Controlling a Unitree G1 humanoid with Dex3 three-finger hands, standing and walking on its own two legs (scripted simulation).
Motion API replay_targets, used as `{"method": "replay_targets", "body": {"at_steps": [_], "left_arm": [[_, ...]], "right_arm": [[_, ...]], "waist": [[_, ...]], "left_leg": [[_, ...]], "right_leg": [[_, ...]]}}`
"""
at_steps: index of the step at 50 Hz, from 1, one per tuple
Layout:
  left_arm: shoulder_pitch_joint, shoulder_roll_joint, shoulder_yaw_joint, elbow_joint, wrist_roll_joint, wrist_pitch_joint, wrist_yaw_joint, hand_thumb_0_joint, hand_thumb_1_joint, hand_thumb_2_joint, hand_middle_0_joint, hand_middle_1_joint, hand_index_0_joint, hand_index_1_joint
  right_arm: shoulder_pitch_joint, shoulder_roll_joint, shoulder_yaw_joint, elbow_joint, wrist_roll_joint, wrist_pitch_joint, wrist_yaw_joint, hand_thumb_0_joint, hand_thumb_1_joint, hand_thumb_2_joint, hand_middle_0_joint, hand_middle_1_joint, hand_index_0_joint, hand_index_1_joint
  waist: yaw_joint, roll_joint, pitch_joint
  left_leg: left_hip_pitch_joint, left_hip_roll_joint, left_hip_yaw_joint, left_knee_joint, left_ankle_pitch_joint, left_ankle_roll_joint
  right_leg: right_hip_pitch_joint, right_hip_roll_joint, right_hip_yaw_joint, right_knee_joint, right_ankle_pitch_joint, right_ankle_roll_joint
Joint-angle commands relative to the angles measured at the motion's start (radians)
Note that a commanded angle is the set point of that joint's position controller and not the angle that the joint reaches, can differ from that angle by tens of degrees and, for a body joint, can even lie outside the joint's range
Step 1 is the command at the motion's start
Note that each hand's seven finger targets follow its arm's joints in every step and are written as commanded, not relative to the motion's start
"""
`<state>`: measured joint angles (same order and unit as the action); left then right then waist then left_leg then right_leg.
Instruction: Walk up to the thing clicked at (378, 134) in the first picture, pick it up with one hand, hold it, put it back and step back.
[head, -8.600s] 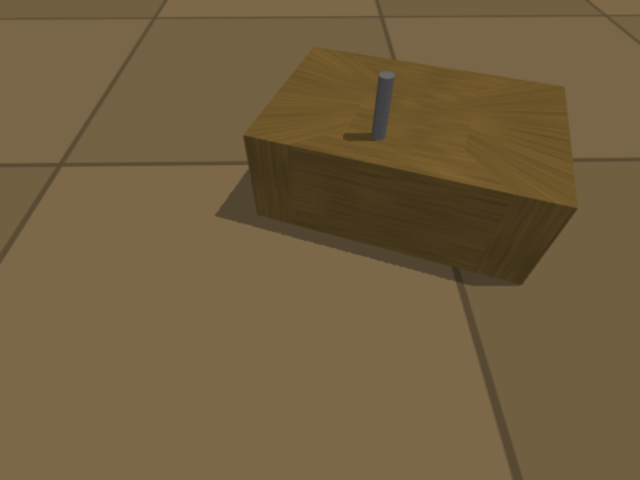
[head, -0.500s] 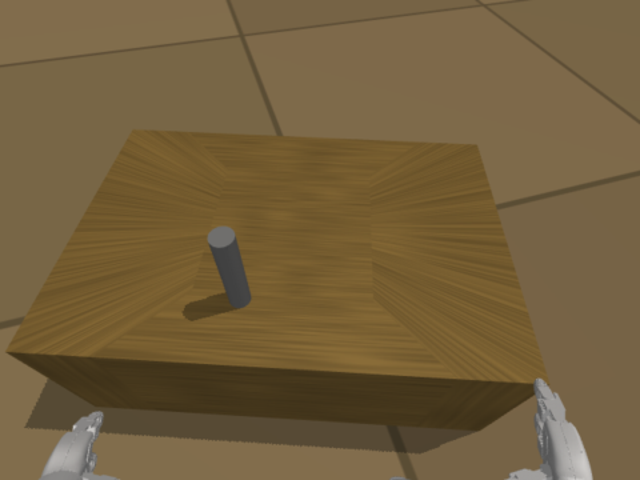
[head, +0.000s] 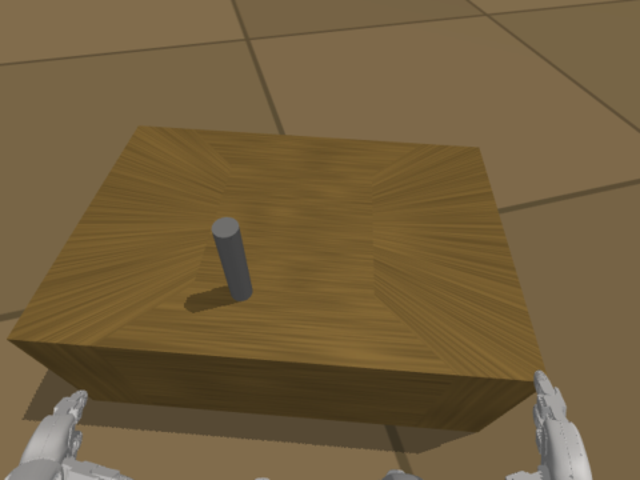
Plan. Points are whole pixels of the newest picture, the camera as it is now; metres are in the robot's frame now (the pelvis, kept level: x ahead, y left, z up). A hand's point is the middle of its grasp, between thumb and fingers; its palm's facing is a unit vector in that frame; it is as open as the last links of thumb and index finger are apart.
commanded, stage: go down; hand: left
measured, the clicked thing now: (234, 263) +0.54 +0.18 -0.19
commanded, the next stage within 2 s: none
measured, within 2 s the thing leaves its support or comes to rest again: neither
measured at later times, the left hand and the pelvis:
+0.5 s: hand (76, 307) +0.33 +0.33 +0.01, palm faces +0.16 -0.97 -0.15, open 17.6 cm; pelvis -0.01 +0.00 +0.00, yaw -2 degrees
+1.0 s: hand (62, 250) +0.39 +0.35 +0.05, palm faces +0.18 -0.98 -0.07, open 17.5 cm; pelvis -0.01 +0.00 -0.01, yaw -2 degrees
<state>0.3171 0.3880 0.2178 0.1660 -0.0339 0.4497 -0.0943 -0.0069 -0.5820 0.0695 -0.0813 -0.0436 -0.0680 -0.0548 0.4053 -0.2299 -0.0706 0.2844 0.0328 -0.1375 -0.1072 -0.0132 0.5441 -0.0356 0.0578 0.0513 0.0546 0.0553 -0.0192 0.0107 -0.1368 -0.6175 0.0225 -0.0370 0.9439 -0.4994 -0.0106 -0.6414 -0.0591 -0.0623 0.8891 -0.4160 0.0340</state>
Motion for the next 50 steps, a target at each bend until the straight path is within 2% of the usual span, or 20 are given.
{"method": "replay_targets", "body": {"at_steps": [1,4,5,6,7,10,13,15,19,24,25,26,30,31,34,35,39,45,47,50], "left_arm": [[-0.274,0.300,0.152,-0.178,-0.003,-0.089,0.007,0.000,-0.579,0.108,-0.070,-0.054,-0.053,-0.073],[-0.392,0.345,0.186,-0.122,-0.020,-0.117,-0.011,0.000,-0.549,0.106,-0.066,-0.046,-0.047,-0.066],[-0.416,0.371,0.205,-0.107,-0.026,-0.120,-0.024,0.000,-0.533,0.103,-0.059,-0.033,-0.040,-0.053],[-0.459,0.362,0.192,-0.039,-0.033,-0.125,-0.039,0.000,-0.537,0.093,-0.060,-0.027,-0.042,-0.046],[-0.477,0.378,0.206,0.007,-0.043,-0.130,-0.057,0.000,-0.526,0.098,-0.056,-0.023,-0.037,-0.043],[-0.529,0.386,0.210,0.213,-0.053,-0.156,-0.117,0.000,-0.553,0.077,-0.064,-0.025,-0.049,-0.041],[-0.631,0.435,0.221,0.318,-0.059,-0.198,-0.178,0.000,-0.559,0.061,-0.061,-0.016,-0.049,-0.030],[-0.697,0.463,0.240,0.374,-0.068,-0.247,-0.208,0.000,-0.587,0.049,-0.063,-0.023,-0.056,-0.033],[-0.820,0.565,0.295,0.454,-0.072,-0.365,-0.249,0.000,-0.589,0.044,-0.060,-0.029,-0.059,-0.034],[-0.925,0.607,0.325,0.560,-0.077,-0.481,-0.278,0.000,-0.579,0.062,-0.056,-0.034,-0.054,-0.039],[-0.939,0.643,0.354,0.561,-0.079,-0.502,-0.281,0.000,-0.543,0.071,-0.050,-0.027,-0.049,-0.033],[-0.960,0.637,0.342,0.577,-0.082,-0.515,-0.289,0.000,-0.542,0.076,-0.051,-0.034,-0.048,-0.040],[-1.022,0.683,0.363,0.620,-0.084,-0.560,-0.308,0.000,-0.521,0.070,-0.052,-0.027,-0.050,-0.032],[-1.017,0.699,0.371,0.639,-0.082,-0.566,-0.311,0.000,-0.515,0.073,-0.050,-0.022,-0.047,-0.028],[-1.059,0.699,0.365,0.668,-0.084,-0.591,-0.327,0.000,-0.522,0.072,-0.050,-0.028,-0.050,-0.033],[-1.084,0.698,0.363,0.676,-0.086,-0.597,-0.329,0.000,-0.528,0.068,-0.053,-0.024,-0.050,-0.031],[-1.127,0.711,0.368,0.723,-0.097,-0.617,-0.354,0.000,-0.532,0.071,-0.048,-0.026,-0.047,-0.032],[-1.182,0.782,0.406,0.756,-0.100,-0.642,-0.371,0.000,-0.560,0.073,-0.050,-0.027,-0.048,-0.035],[-1.197,0.785,0.409,0.777,-0.099,-0.644,-0.372,0.000,-0.553,0.075,-0.051,-0.029,-0.049,-0.037],[-1.216,0.832,0.429,0.778,-0.093,-0.655,-0.372,0.000,-0.553,0.069,-0.052,-0.029,-0.051,-0.036]], "right_arm": [[-0.019,-0.122,-0.040,-0.183,0.006,-0.075,-0.033,0.000,0.570,-0.039,0.051,0.050,0.050,0.050],[0.014,-0.142,-0.052,-0.173,0.007,-0.090,-0.045,0.000,0.558,-0.043,0.051,0.050,0.050,0.050],[0.010,-0.138,-0.041,-0.154,0.009,-0.096,-0.047,0.000,0.561,-0.042,0.051,0.050,0.050,0.050],[0.003,-0.156,-0.056,-0.153,0.010,-0.099,-0.046,0.000,0.557,-0.043,0.051,0.050,0.050,0.050],[0.004,-0.144,-0.034,-0.118,0.009,-0.101,-0.044,0.000,0.559,-0.044,0.051,0.050,0.050,0.050],[-0.022,-0.136,-0.023,-0.098,0.011,-0.113,-0.034,0.000,0.550,-0.045,0.051,0.050,0.050,0.050],[-0.037,-0.130,0.012,-0.101,0.011,-0.121,-0.018,0.000,0.550,-0.045,0.051,0.050,0.050,0.050],[-0.077,-0.165,-0.024,-0.130,0.012,-0.134,-0.013,0.000,0.547,-0.046,0.051,0.050,0.050,0.050],[-0.043,-0.182,-0.045,-0.079,0.007,-0.148,0.005,0.000,0.553,-0.044,0.051,0.050,0.050,0.050],[-0.072,-0.166,-0.011,-0.123,0.003,-0.146,0.018,0.000,0.558,-0.045,0.050,0.050,0.050,0.050],[-0.071,-0.158,-0.003,-0.091,0.000,-0.136,0.017,0.000,0.564,-0.044,0.050,0.050,0.050,0.050],[-0.062,-0.171,-0.015,-0.099,0.000,-0.131,0.018,0.000,0.562,-0.045,0.050,0.050,0.050,0.050],[-0.054,-0.184,-0.010,-0.089,-0.007,-0.118,0.021,0.000,0.559,-0.046,0.050,0.050,0.050,0.050],[-0.048,-0.205,-0.034,-0.081,-0.009,-0.113,0.020,0.000,0.557,-0.047,0.050,0.050,0.050,0.050],[-0.080,-0.178,-0.003,-0.084,-0.011,-0.106,0.030,0.000,0.555,-0.048,0.050,0.050,0.050,0.050],[-0.062,-0.185,-0.011,-0.088,-0.012,-0.103,0.027,0.000,0.552,-0.048,0.050,0.050,0.050,0.050],[-0.060,-0.178,0.019,-0.074,-0.014,-0.101,0.036,0.000,0.558,-0.047,0.050,0.050,0.050,0.050],[-0.067,-0.212,-0.005,-0.111,-0.019,-0.088,0.038,0.000,0.552,-0.049,0.050,0.050,0.050,0.050],[-0.052,-0.182,0.022,-0.088,-0.020,-0.082,0.043,0.000,0.555,-0.049,0.050,0.050,0.050,0.050],[-0.080,-0.216,-0.009,-0.112,-0.021,-0.077,0.040,0.000,0.546,-0.051,0.050,0.050,0.050,0.050]], "waist": [[-0.018,0.088,-0.099],[-0.038,0.107,-0.133],[-0.026,0.126,-0.157],[-0.039,0.117,-0.100],[-0.024,0.134,-0.088],[-0.027,0.064,-0.087],[-0.015,0.093,-0.107],[-0.015,0.068,-0.118],[-0.012,0.098,-0.183],[-0.025,0.087,-0.263],[-0.005,0.104,-0.264],[-0.027,0.124,-0.272],[-0.031,0.152,-0.264],[-0.043,0.158,-0.303],[-0.041,0.171,-0.257],[-0.060,0.149,-0.264],[-0.064,0.185,-0.274],[-0.079,0.171,-0.350],[-0.077,0.161,-0.332],[-0.077,0.179,-0.354]], "left_leg": [[0.041,-0.031,0.020,-0.176,0.197,0.007],[0.085,-0.029,0.016,-0.181,0.238,0.007],[0.097,-0.031,0.012,-0.187,0.244,0.008],[0.071,-0.024,0.006,-0.196,0.240,0.001],[0.067,-0.021,0.002,-0.204,0.241,-0.001],[0.052,-0.023,0.008,-0.191,0.265,0.009],[0.062,-0.024,0.013,-0.192,0.303,0.010],[0.059,-0.017,0.010,-0.205,0.273,0.010],[0.077,-0.016,0.017,-0.179,0.335,0.009],[0.099,-0.011,0.014,-0.165,0.380,0.009],[0.077,-0.016,0.017,-0.161,0.382,0.009],[0.102,-0.014,0.019,-0.162,0.394,0.006],[0.113,-0.007,0.014,-0.161,0.415,0.000],[0.137,-0.004,0.013,-0.151,0.452,0.000],[0.099,-0.004,0.014,-0.152,0.406,0.000],[0.099,-0.008,0.019,-0.148,0.371,0.007],[0.108,0.007,0.004,-0.140,0.397,-0.002],[0.101,0.006,0.006,-0.099,0.443,0.001],[0.069,0.002,0.012,-0.088,0.426,0.005],[0.052,0.002,0.009,-0.084,0.394,0.003]], "right_leg": [[0.106,0.034,0.006,-0.131,0.137,-0.029],[0.130,0.035,0.005,-0.128,0.181,-0.032],[0.146,0.036,0.005,-0.132,0.187,-0.035],[0.114,0.041,0.000,-0.129,0.176,-0.035],[0.118,0.042,-0.004,-0.132,0.169,-0.039],[0.120,0.042,-0.004,-0.142,0.191,-0.037],[0.119,0.043,0.003,-0.138,0.214,-0.043],[0.109,0.050,0.000,-0.137,0.182,-0.046],[0.117,0.048,0.014,-0.118,0.235,-0.046],[0.146,0.050,0.019,-0.107,0.273,-0.047],[0.151,0.045,0.023,-0.108,0.279,-0.047],[0.137,0.047,0.024,-0.108,0.287,-0.049],[0.104,0.050,0.020,-0.107,0.283,-0.054],[0.103,0.051,0.019,-0.102,0.308,-0.054],[0.071,0.051,0.019,-0.105,0.269,-0.057],[0.071,0.051,0.023,-0.112,0.261,-0.053],[0.014,0.058,0.011,-0.093,0.243,-0.059],[0.017,0.057,0.015,-0.072,0.284,-0.057],[0.017,0.055,0.018,-0.071,0.287,-0.055],[0.012,0.054,0.020,-0.066,0.261,-0.057]]}}
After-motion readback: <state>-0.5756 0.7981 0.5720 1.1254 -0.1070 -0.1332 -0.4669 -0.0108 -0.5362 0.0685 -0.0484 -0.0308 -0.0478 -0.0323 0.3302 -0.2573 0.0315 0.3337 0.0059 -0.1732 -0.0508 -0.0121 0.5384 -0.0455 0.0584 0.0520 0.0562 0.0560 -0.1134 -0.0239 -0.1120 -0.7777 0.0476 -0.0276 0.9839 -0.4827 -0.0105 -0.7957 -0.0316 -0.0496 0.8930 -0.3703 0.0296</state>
